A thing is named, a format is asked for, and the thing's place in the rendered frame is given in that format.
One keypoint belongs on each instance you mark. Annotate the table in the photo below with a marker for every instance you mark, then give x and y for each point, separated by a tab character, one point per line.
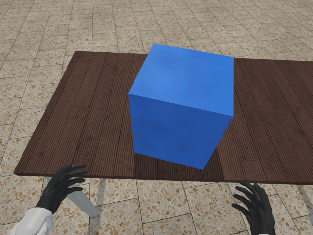
87	121

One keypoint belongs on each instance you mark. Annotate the robot right hand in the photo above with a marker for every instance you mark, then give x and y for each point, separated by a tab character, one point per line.
259	214

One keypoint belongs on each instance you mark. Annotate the robot left forearm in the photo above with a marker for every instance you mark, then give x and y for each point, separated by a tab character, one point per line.
35	221

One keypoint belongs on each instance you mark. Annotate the robot left hand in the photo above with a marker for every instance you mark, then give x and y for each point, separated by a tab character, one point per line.
57	188

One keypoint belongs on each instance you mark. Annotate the carton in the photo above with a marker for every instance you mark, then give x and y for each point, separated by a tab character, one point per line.
181	103

